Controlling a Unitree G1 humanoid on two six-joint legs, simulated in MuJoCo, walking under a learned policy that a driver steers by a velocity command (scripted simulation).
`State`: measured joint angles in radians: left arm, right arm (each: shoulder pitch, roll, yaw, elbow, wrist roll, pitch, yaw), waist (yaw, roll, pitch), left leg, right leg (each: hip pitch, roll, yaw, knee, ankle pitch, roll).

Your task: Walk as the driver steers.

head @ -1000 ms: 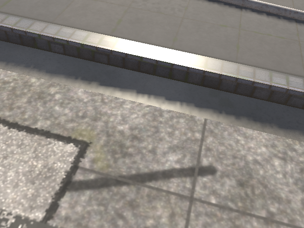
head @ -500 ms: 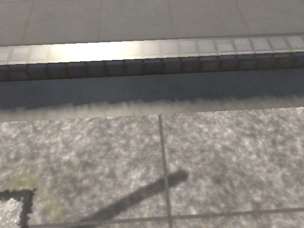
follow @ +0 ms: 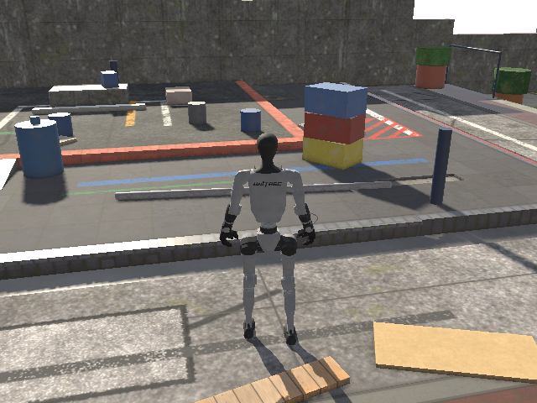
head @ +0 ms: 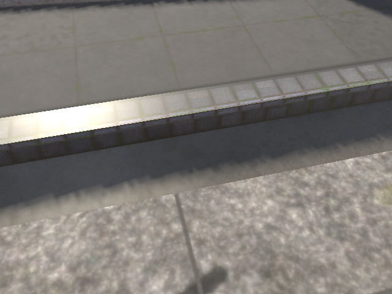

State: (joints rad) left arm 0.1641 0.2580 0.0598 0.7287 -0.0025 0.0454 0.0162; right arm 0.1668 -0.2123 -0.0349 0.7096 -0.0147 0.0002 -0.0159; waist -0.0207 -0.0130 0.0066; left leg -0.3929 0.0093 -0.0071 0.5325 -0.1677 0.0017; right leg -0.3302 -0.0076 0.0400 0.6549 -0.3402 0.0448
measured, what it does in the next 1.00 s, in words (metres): steps on the spot: right foot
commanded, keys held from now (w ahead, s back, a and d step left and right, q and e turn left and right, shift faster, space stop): no key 0.88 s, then w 0.12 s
